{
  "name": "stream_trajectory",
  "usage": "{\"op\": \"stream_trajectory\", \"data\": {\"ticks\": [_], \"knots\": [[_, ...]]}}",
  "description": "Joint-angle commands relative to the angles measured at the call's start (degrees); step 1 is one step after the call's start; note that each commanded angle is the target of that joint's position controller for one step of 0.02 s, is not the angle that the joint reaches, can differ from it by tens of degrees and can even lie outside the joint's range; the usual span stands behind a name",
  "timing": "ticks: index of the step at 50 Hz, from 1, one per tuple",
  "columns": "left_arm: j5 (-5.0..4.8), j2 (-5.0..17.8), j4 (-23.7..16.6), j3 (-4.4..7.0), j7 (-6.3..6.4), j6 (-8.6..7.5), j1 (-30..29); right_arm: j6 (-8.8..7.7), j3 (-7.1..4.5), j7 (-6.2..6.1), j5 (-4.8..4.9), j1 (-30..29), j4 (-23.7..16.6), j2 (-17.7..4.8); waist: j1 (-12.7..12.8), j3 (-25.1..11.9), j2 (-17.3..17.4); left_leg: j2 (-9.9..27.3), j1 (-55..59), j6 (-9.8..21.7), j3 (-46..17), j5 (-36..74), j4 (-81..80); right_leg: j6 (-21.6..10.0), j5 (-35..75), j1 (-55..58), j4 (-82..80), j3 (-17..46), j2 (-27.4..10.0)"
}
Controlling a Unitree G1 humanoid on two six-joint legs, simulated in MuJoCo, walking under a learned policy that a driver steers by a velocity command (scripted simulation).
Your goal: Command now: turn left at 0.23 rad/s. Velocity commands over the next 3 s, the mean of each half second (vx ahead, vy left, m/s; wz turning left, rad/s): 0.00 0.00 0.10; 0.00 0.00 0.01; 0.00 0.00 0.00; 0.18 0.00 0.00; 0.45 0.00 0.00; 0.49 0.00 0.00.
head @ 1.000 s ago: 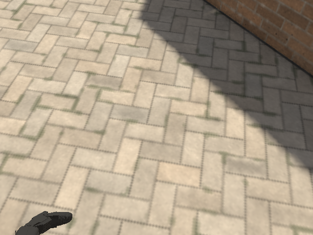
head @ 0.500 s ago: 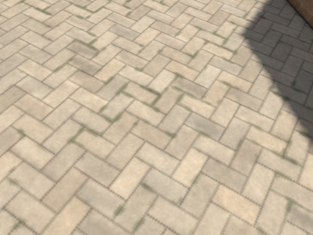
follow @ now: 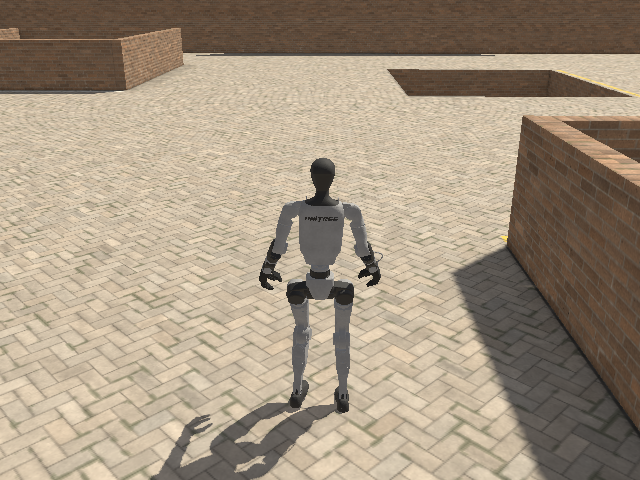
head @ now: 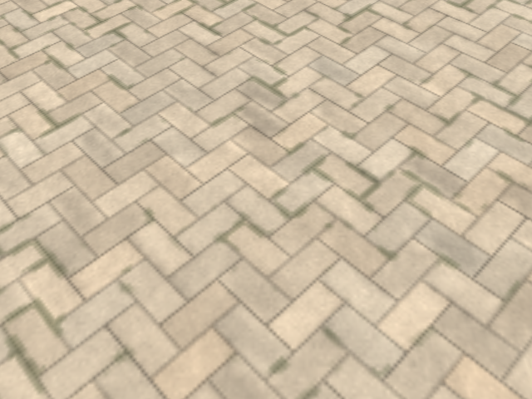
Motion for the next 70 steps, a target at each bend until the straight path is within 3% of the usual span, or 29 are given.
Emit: {"op": "stream_trajectory", "data": {"ticks": [1, 2, 3, 6, 8, 10, 11, 12, 13, 14, 15, 19, 30, 49, 70], "knots": [[-0.39, 8.9, -4.3, 1.82, 0.80, -1.11, -2.9, -0.74, -3.69, -0.67, 0.21, 1.6, -2.5, -9.5, -0.8, -3.9, -10.2, 2.3, -6.3, -3.2, 0.2, -6.6, 18.0, -13.9, 21.8, 6.1, -10.6, 18.9, -19.2], [-1.20, 8.2, -4.2, 1.54, 0.94, -1.17, -3.7, -0.27, -3.46, -0.74, 0.04, 2.0, -2.0, -8.2, -0.9, -3.1, -10.0, 2.9, -7.3, -4.1, -0.5, -4.5, 18.8, -12.5, 21.8, 6.8, -9.9, 16.8, -17.9], [-1.39, 7.2, -4.0, 1.07, 1.07, -1.06, -3.9, 0.00, -2.91, -0.65, 0.13, 2.4, -1.4, -6.2, -1.2, -3.1, -9.6, 3.3, -6.2, -4.6, -0.2, -3.0, 17.6, -11.8, 23.6, 6.7, -9.4, 14.4, -16.4], [-1.23, 6.3, -3.2, 0.78, 1.00, 0.00, -3.6, -0.26, -0.99, -0.12, 0.16, 0.9, -1.2, -1.5, -0.2, -4.3, -12.2, 5.5, 0.3, -5.4, 6.3, -0.7, 3.2, -10.2, 26.6, 7.4, -7.9, 8.3, -12.1], [-1.29, 7.5, -2.3, 1.03, 0.98, 0.68, -0.8, -0.52, -0.92, 0.02, 0.70, -0.1, -0.9, -1.7, 1.5, -5.4, -13.4, 5.5, 4.2, -5.2, 8.3, 2.2, -5.9, -10.7, 28.3, 8.9, -6.6, 9.0, -12.5], [-2.07, 7.4, -1.8, 0.69, 0.87, 0.89, -0.4, -0.62, -1.17, 0.11, 0.68, 2.9, 1.1, -2.3, -0.2, -5.3, -12.3, 4.9, 11.0, -3.6, 9.8, 14.7, -20.8, -9.2, 26.3, 7.6, -5.2, 8.8, -11.8], [-2.13, 6.8, -1.2, 0.39, 0.77, 0.43, 1.5, -0.66, -1.27, 0.04, 0.10, 2.8, 1.2, -3.6, 0.2, -5.3, -10.7, 6.0, 15.4, -2.3, 7.7, 20.4, -24.0, -6.8, 22.7, 5.4, -5.6, 9.1, -11.3], [-1.09, 6.0, -1.1, -0.10, 0.40, -0.43, 2.4, -0.61, -1.67, -0.41, -0.48, 2.9, 0.6, -6.5, 1.1, -6.7, -6.0, 10.6, 20.5, -0.5, 3.0, 31.1, -21.6, -3.5, 17.2, 1.7, -4.4, 7.6, -10.0], [-0.32, 4.9, -1.0, -0.37, -0.08, -1.25, 4.2, -0.47, -2.28, -0.44, -0.80, 2.0, 1.3, -9.0, 4.0, -6.8, 2.3, 11.9, 18.4, 2.5, 1.9, 30.2, -17.0, -0.4, 8.2, 1.2, -4.8, 2.6, -5.3], [-0.03, 5.2, -0.5, -0.62, -0.16, -1.41, 1.7, -0.65, -1.66, 0.19, -0.94, 1.5, 1.2, -5.4, 1.7, -6.5, 2.4, 11.0, 14.3, 3.8, 2.4, 22.5, -17.4, 1.8, 4.4, 3.9, -4.0, 0.7, -4.1], [-0.22, 5.7, -0.4, -0.51, -0.18, -1.29, -0.4, -0.93, -1.05, 0.54, -1.26, 1.3, 1.4, -3.5, 0.8, -4.6, 1.2, 10.3, 12.5, 3.4, 2.4, 18.7, -18.2, 2.6, 4.4, 3.7, -3.2, 0.3, -3.7], [-0.75, 5.2, 0.8, -0.60, 0.71, -0.18, 0.1, -2.22, -0.60, 0.41, -1.09, 2.6, 2.8, -3.1, 0.9, -1.1, 2.0, 9.3, 9.0, 2.0, 2.8, 18.6, -18.6, 2.1, 6.9, 3.2, -2.3, 0.5, -4.0], [-1.04, 5.2, 6.5, -0.40, 1.94, 0.27, 2.2, -3.12, 0.12, 0.23, -0.76, 3.6, 5.7, -1.9, 0.9, -0.5, -1.3, 8.3, 8.6, 2.4, 3.4, 18.2, -18.6, 3.5, 7.9, 4.2, -2.7, 0.7, -4.2], [-1.32, 4.6, 14.8, -0.45, 3.21, 0.84, 5.2, -3.29, 0.56, -0.09, -0.23, 6.0, 15.0, -1.0, 1.0, 0.4, -1.9, 6.7, 9.2, 1.9, 5.8, 20.1, -19.1, 3.3, 9.0, 4.7, -3.7, 0.3, -3.9], [-1.39, 2.4, 18.8, -1.28, 3.54, 0.97, 8.6, -3.00, 1.56, -0.45, 0.10, 8.5, 23.2, 0.1, 0.6, 1.8, -2.4, 6.0, 8.6, 1.4, 7.2, 18.2, -19.7, 2.8, 8.1, 4.0, -4.3, -0.4, -3.1]]}}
